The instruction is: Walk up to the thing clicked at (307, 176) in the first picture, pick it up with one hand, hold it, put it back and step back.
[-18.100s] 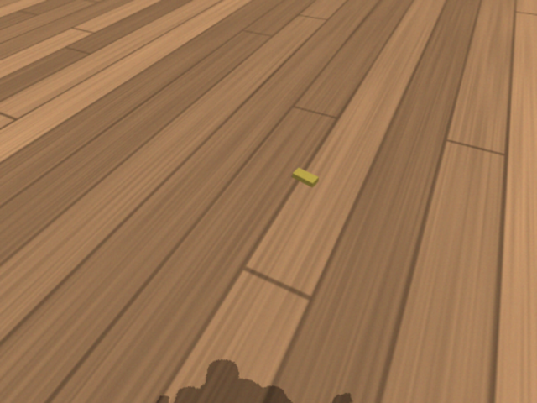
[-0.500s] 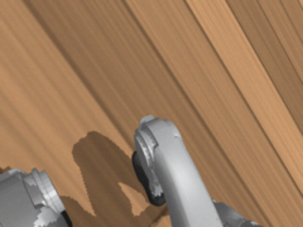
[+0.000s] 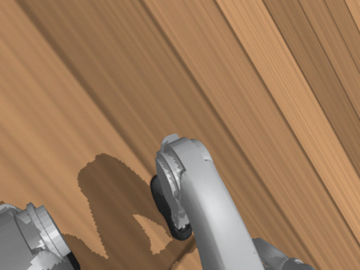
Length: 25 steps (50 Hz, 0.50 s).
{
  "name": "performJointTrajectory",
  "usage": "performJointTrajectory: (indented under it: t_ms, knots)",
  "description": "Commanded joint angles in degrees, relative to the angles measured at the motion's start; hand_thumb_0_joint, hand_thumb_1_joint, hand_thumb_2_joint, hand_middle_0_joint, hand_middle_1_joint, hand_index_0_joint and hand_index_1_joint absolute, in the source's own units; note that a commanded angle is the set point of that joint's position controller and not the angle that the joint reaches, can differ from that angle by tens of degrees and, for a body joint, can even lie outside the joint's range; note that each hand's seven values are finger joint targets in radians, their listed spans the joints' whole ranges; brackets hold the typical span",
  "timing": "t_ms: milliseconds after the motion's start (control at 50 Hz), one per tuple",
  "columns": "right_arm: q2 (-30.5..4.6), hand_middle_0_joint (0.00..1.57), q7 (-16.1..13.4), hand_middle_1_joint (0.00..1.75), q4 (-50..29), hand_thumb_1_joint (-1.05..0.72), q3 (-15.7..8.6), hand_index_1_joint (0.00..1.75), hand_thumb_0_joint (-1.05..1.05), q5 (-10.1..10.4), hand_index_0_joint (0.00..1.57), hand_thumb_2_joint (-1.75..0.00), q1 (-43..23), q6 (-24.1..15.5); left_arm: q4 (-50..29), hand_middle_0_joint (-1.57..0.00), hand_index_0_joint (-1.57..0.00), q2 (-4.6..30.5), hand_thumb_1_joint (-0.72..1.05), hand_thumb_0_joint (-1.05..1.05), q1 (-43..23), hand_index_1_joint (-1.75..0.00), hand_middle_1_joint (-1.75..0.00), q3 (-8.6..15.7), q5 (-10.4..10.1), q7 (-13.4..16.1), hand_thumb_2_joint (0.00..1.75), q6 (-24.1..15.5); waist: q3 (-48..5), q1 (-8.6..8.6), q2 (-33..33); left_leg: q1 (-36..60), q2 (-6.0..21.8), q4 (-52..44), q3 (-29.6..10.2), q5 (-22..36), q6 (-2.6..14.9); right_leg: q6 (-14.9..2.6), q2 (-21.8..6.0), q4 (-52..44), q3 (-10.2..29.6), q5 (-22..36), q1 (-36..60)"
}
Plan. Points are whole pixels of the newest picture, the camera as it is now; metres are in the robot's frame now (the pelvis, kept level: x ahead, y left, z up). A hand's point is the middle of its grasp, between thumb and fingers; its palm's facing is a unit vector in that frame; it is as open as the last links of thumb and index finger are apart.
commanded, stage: close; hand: left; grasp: from above
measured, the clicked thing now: out of the picture +0.47 +0.31 -0.28
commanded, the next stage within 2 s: settle in 1.42 s
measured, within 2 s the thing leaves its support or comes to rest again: leaves its support in 1.84 s
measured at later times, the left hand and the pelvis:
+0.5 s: hand out of the picture +0.46 +0.30 -0.25, palm faces -0.43 -0.16 -0.89, open 13.1 cm; pelvis +0.00 +0.00 +0.00, yaw +0 degrees
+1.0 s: hand out of the picture +0.45 +0.31 -0.25, palm faces -0.43 -0.16 -0.89, open 10.4 cm; pelvis +0.00 +0.00 +0.01, yaw +0 degrees
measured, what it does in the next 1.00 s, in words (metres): stands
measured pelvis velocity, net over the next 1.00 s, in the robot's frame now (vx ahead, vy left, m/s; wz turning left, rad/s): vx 0.00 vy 0.00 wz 0.00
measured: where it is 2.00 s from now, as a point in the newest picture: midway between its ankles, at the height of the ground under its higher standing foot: (129, 250)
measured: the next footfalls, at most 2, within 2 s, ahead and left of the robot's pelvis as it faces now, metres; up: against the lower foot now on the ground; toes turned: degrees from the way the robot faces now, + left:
none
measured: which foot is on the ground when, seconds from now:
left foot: down 0.00-1.00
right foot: down 0.00-1.00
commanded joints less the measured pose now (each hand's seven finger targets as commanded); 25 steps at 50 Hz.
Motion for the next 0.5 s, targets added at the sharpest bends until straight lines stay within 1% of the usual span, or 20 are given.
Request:
performJointTrajectory:
  t_ms: [0,40,60,100,120,140,160,180,200,220,240,260,280,300,380,400,420,440,460,480]
  knots:
    - [-19.89,0.20,-0.15,0.30,1.17,-0.90,-5.13,0.30,0.00,0.29,0.20,-0.90,9.87,-0.49,-5.67,-0.12,-0.07,11.10,-0.54,0.00,-14.49,-0.99,-0.94,-0.51,-0.90,1.59,1.04,-0.18,-35.50,-4.32,31.15,28.64,1.75,-16.00,8.79,12.97,1.46,-5.47,1.21,-9.82,-12.48,15.62,18.26]
    - [-19.95,0.20,-0.26,0.30,1.20,-0.89,-5.01,0.30,0.00,0.33,0.20,-0.90,9.89,-0.40,-6.35,-0.16,-0.11,11.71,-0.50,0.00,-15.11,-0.98,-0.93,-0.36,-0.73,1.61,1.04,-0.33,-35.71,-4.40,31.12,28.89,1.89,-16.48,8.57,12.97,1.33,-5.52,1.27,-10.01,-12.52,15.67,18.66]
    - [-20.31,0.20,-0.16,0.30,0.85,-0.90,-5.22,0.30,0.00,0.11,0.20,-0.90,10.30,-0.44,-5.79,-0.18,-0.13,10.93,-0.48,0.00,-14.93,-0.97,-0.92,-0.53,-0.65,1.42,1.03,-0.38,-35.51,-4.74,31.72,29.54,1.78,-16.45,8.56,13.52,1.31,-5.58,1.15,-9.60,-12.63,15.99,18.11]
    - [-20.15,0.20,-0.31,0.30,0.82,-0.89,-4.90,0.30,0.00,0.28,0.20,-0.90,10.07,-0.22,-5.71,-0.18,-0.14,11.39,-0.47,0.00,-14.16,-0.94,-0.89,-0.85,-0.83,1.33,0.99,-0.43,-35.66,-4.58,30.53,29.29,1.87,-16.00,8.81,13.57,1.43,-5.36,1.35,-10.22,-12.35,16.59,19.23]
    - [-19.99,0.20,-0.26,0.30,0.91,-0.89,-4.69,0.30,0.00,0.20,0.20,-0.90,10.25,-0.33,-6.57,-0.19,-0.15,11.59,-0.45,0.00,-15.26,-0.93,-0.89,-0.71,-0.69,1.34,0.98,-0.54,-35.88,-4.66,31.28,29.32,1.80,-16.14,8.68,13.63,1.38,-5.46,1.21,-9.93,-12.54,16.24,18.92]
    - [-20.61,0.20,-0.41,0.30,1.36,-0.89,-5.31,0.30,0.00,0.15,0.20,-0.90,10.68,-0.16,-6.51,-0.19,-0.15,11.85,-0.44,0.00,-15.60,-0.92,-0.89,-0.37,-0.80,1.58,0.96,-0.63,-36.34,-4.82,32.13,29.64,1.94,-16.78,8.46,13.99,1.25,-5.58,1.28,-10.21,-12.61,16.49,19.05]
    - [-20.31,0.20,-0.32,0.30,0.97,-0.89,-5.29,0.30,0.00,0.21,0.20,-0.90,10.48,-0.31,-5.85,-0.19,-0.16,10.64,-0.43,0.00,-14.45,-0.91,-0.88,-1.05,-0.82,1.16,0.95,-0.36,-35.92,-4.71,31.67,30.12,1.86,-16.20,8.69,14.39,1.26,-5.50,1.15,-9.72,-12.57,16.95,18.79]
    - [-19.74,0.20,-0.23,0.30,1.20,-0.89,-4.64,0.30,0.00,0.19,0.20,-0.90,10.56,-0.30,-5.88,-0.19,-0.15,10.89,-0.43,0.00,-14.55,-0.90,-0.87,-1.15,-0.91,1.13,0.94,-0.47,-36.07,-4.74,31.54,29.90,1.99,-16.17,8.56,14.66,1.26,-5.48,1.33,-9.95,-12.69,17.04,19.21]
    - [-20.02,0.20,-0.18,0.30,0.81,-0.89,-4.55,0.30,0.00,-0.05,0.20,-0.90,10.74,-0.36,-5.87,-0.19,-0.17,10.54,-0.41,0.00,-14.82,-0.90,-0.87,-1.47,-0.88,1.09,0.93,-0.42,-35.77,-5.18,31.29,29.73,1.81,-15.92,8.72,14.77,1.40,-5.39,1.23,-10.09,-12.71,17.40,19.32]
    - [-20.18,0.20,-0.26,0.30,0.96,-0.89,-4.68,0.30,0.00,0.07,0.20,-0.90,11.11,-0.23,-5.88,-0.20,-0.18,10.86,-0.40,0.00,-14.75,-0.89,-0.86,-1.05,-1.06,1.09,0.92,-0.35,-36.08,-5.24,31.25,30.04,1.89,-16.51,8.50,14.88,1.35,-5.48,1.28,-10.25,-12.79,17.33,19.48]
    - [-20.34,0.20,-0.27,0.30,0.76,-0.89,-4.77,0.30,0.00,0.30,0.20,-0.90,11.24,-0.21,-6.15,-0.20,-0.18,11.20,-0.40,0.00,-14.94,-0.88,-0.86,-1.20,-1.06,1.13,0.91,-0.35,-35.86,-5.10,31.84,29.80,1.84,-16.37,8.79,14.97,1.42,-5.51,1.29,-10.38,-12.64,17.42,19.58]
    - [-20.31,0.20,-0.35,0.30,1.05,-0.89,-4.73,0.30,0.00,0.33,0.20,-0.90,10.63,-0.17,-6.14,-0.21,-0.19,12.26,-0.38,0.00,-15.36,-0.88,-0.86,-0.61,-1.08,1.14,0.89,-0.36,-35.78,-4.59,31.77,29.67,1.94,-16.77,8.44,14.60,1.31,-5.58,1.17,-10.24,-12.70,16.84,18.75]
    - [-20.28,0.20,-0.31,0.30,0.85,-0.89,-4.57,0.30,0.00,0.29,0.20,-0.90,11.08,-0.07,-5.63,-0.22,-0.20,12.07,-0.37,0.00,-14.98,-0.87,-0.85,-0.54,-0.88,1.08,0.89,-0.22,-35.75,-4.99,31.80,30.04,2.01,-16.84,8.24,15.31,1.24,-5.58,1.18,-10.20,-12.74,17.40,19.13]
    - [-20.12,0.20,-0.27,0.30,0.49,-0.89,-4.48,0.30,0.00,0.30,0.20,-0.90,10.87,-0.04,-5.72,-0.22,-0.19,11.17,-0.38,0.00,-13.93,-0.86,-0.84,-1.30,-0.98,0.79,0.89,-0.21,-36.14,-4.83,31.44,30.05,1.94,-16.17,8.75,15.70,1.35,-5.48,1.30,-10.14,-12.50,18.04,19.83]
    - [-20.66,0.20,-0.58,0.30,0.71,-0.89,-5.03,0.30,0.00,0.36,0.20,-0.90,11.26,-0.16,-7.13,-0.26,-0.23,12.16,-0.33,0.00,-15.27,-0.84,-0.81,-0.73,-1.38,0.69,0.85,-0.19,-35.99,-4.62,31.84,29.42,1.86,-16.46,8.91,14.29,1.49,-5.50,1.22,-10.96,-12.50,16.73,19.10]
    - [-20.54,0.20,-0.73,0.30,0.55,-0.89,-4.92,0.30,0.00,0.43,0.20,-0.90,11.36,0.15,-5.83,-0.26,-0.24,12.38,-0.31,0.00,-14.40,-0.83,-0.81,-0.50,-1.14,0.74,0.84,-0.05,-35.97,-4.94,31.29,29.27,1.91,-17.09,8.82,14.11,1.47,-5.66,1.37,-11.20,-12.52,16.69,19.92]
    - [-20.20,0.20,-0.81,0.30,0.38,-0.89,-4.71,0.30,0.00,0.69,0.20,-0.90,10.70,0.18,-5.62,-0.28,-0.26,12.16,-0.29,0.00,-13.82,-0.83,-0.81,-0.92,-1.30,0.52,0.83,-0.02,-35.23,-4.59,30.25,28.57,1.85,-16.86,9.01,13.06,1.51,-5.53,1.20,-11.15,-12.34,16.08,19.64]
    - [-20.90,0.20,-0.90,0.30,0.46,-0.89,-5.51,0.30,0.00,0.60,0.20,-0.90,11.17,0.08,-6.87,-0.28,-0.27,12.07,-0.27,0.00,-14.81,-0.82,-0.81,-0.99,-1.28,0.26,0.81,-0.07,-34.97,-4.66,31.31,29.09,1.77,-16.94,9.11,13.11,1.45,-5.63,1.14,-10.78,-12.37,15.87,18.90]
    - [-20.07,0.20,-0.72,0.30,0.28,-0.89,-4.96,0.30,0.00,0.73,0.20,-0.90,11.04,0.04,-6.25,-0.29,-0.28,11.98,-0.26,0.00,-14.67,-0.82,-0.80,-0.42,-1.41,0.12,0.82,-0.05,-35.35,-4.38,31.12,29.16,1.96,-16.79,8.60,13.87,1.44,-5.61,1.04,-10.51,-12.58,16.10,18.53]
    - [-20.20,0.20,-0.71,0.30,0.29,-0.89,-4.86,0.30,0.00,0.59,0.20,-0.90,11.02,0.03,-6.52,-0.30,-0.28,11.47,-0.26,0.00,-14.09,-0.80,-0.79,-1.06,-1.51,-0.04,0.81,-0.05,-35.78,-4.66,31.29,29.76,1.90,-16.87,8.69,14.18,1.34,-5.66,1.13,-10.34,-12.50,16.49,19.02]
